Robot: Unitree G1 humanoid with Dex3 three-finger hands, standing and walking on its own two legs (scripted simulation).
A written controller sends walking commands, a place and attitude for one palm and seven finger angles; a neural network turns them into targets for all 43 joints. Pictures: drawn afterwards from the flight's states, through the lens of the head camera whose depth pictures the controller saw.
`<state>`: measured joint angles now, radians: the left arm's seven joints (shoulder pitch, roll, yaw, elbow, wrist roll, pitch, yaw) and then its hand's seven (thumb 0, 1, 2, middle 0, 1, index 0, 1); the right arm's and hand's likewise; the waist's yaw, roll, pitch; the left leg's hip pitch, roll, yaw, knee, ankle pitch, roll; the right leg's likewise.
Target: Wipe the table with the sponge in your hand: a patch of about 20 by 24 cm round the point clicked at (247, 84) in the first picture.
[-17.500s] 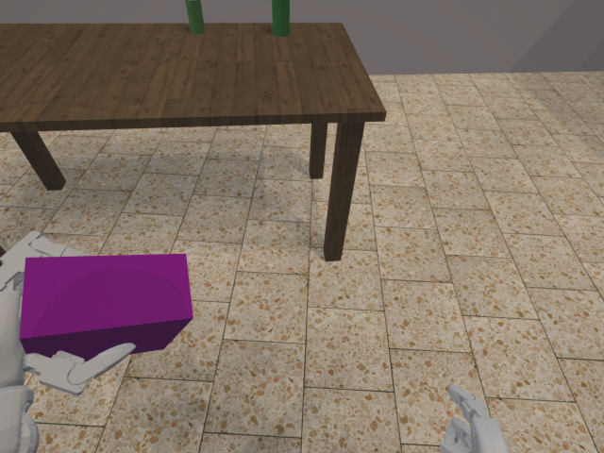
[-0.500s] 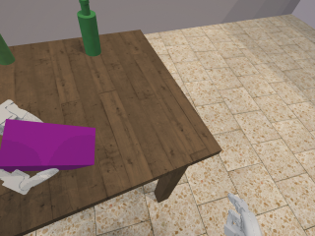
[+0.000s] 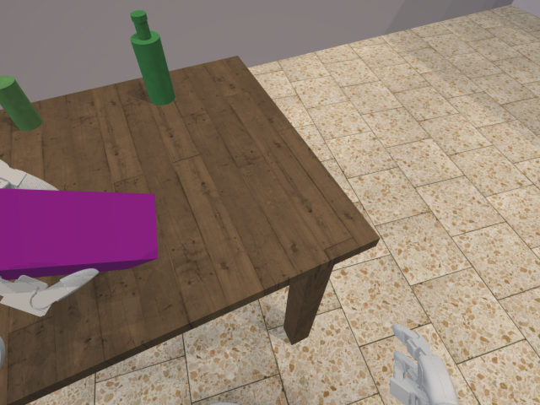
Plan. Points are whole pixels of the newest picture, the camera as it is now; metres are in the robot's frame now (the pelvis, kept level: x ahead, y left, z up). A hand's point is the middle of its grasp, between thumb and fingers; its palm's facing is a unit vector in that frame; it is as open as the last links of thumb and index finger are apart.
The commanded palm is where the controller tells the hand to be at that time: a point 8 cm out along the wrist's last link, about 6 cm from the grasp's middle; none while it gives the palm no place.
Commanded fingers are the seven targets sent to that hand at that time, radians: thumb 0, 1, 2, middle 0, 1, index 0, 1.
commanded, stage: come to a stop and stand still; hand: left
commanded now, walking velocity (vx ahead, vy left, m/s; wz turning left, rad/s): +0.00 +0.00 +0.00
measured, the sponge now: (98, 237) +0.25 +0.22 +0.17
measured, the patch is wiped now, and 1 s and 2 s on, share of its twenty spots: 0.00 0.00 0.00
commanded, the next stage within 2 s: look again from close up in 0.78 s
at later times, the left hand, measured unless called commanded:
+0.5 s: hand (63, 249) +0.24 +0.25 +0.16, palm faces +0.35 -0.85 -0.39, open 10.6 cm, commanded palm +0.18 +0.28 +0.18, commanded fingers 0.00 0.10 1.30 -1.20 -1.60 -1.20 -1.60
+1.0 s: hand (60, 252) +0.24 +0.26 +0.15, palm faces +0.36 -0.84 -0.40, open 10.6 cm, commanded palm +0.18 +0.29 +0.18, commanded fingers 0.00 0.10 1.30 -1.20 -1.60 -1.20 -1.60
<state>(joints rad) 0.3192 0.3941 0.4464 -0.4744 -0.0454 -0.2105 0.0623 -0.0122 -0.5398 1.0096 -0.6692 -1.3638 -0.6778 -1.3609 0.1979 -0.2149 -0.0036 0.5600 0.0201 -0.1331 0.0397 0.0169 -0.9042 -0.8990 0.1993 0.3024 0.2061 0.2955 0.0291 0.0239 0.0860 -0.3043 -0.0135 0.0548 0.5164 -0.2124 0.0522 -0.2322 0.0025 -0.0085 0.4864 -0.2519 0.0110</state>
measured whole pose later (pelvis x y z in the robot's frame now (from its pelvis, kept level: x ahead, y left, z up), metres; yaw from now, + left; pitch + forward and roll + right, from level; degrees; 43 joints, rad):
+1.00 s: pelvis +0.03 +0.00 +0.01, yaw +1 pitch +1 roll -1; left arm 0.43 0.38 0.35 -0.44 -0.04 -0.16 0.07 -0.01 -0.54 1.01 -0.67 -1.35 -0.68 -1.35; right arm 0.20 -0.20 0.04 0.57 0.01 -0.10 -0.04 0.02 -0.90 -0.90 0.20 0.30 0.21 0.30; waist 0.02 -0.01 0.03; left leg -0.24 -0.02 0.03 0.45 -0.21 0.05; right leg -0.14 0.00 -0.03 0.37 -0.23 0.01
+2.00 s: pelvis +0.02 +0.02 +0.00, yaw +1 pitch +1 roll -2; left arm 0.41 0.37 0.35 -0.51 -0.03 -0.23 0.08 -0.01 -0.54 1.01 -0.67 -1.34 -0.68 -1.34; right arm 0.16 -0.18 0.03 0.58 0.00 -0.15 -0.03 0.02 -0.90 -0.90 0.20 0.30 0.21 0.30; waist 0.02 -0.05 0.05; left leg -0.27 -0.04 0.04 0.47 -0.22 0.07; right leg -0.16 -0.02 -0.03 0.38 -0.24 0.04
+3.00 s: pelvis +0.01 -0.02 +0.00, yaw +2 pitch -1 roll +0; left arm 0.40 0.50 0.36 -0.41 0.04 0.06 -0.07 -0.01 -0.54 1.02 -0.68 -1.33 -0.69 -1.33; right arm 0.15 -0.26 0.03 0.57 0.00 -0.07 -0.02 0.02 -0.90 -0.90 0.20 0.30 0.21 0.30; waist 0.03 0.04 0.02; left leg -0.29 -0.02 0.03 0.54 -0.24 0.03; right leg -0.23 0.01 -0.02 0.55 -0.31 -0.01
